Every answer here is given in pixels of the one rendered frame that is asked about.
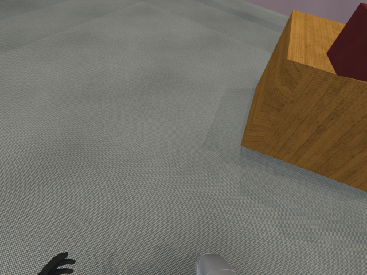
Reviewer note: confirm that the carton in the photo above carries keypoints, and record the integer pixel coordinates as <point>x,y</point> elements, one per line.
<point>348,53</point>

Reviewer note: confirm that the right robot thigh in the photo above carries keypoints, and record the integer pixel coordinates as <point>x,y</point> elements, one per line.
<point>213,264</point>

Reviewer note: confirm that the pedestal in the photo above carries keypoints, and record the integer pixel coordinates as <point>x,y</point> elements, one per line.
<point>303,113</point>

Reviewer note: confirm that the left robot hand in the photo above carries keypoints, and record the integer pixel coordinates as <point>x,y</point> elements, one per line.
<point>59,260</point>

